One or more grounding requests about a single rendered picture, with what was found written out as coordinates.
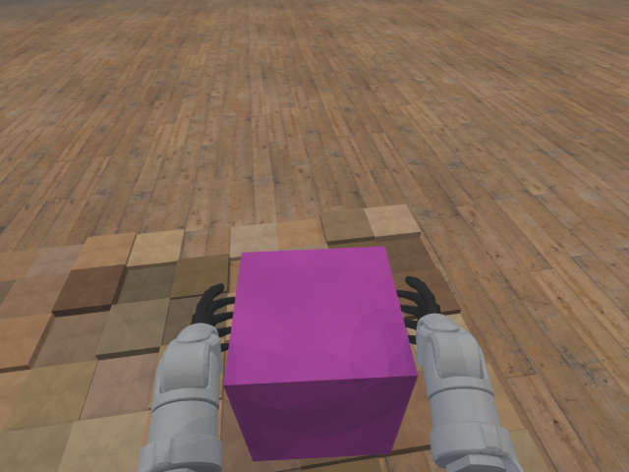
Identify robot right hand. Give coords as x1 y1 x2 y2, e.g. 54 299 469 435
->
396 276 441 344

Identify robot left hand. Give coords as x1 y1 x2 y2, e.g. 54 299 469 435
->
191 283 236 352

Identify robot right forearm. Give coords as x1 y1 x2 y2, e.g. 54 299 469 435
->
416 314 524 472

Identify robot left forearm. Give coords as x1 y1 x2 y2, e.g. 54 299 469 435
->
137 324 222 472

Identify carton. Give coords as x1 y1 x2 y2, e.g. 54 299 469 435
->
223 246 418 461

